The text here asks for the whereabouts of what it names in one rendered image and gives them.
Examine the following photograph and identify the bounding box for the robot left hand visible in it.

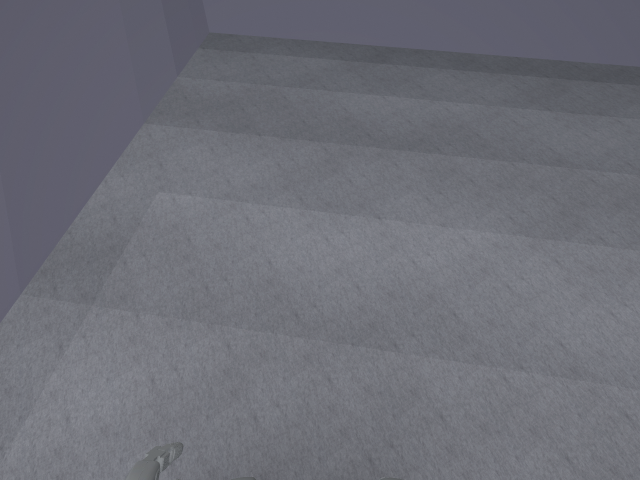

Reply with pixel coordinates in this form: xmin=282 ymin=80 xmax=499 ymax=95
xmin=125 ymin=442 xmax=183 ymax=480

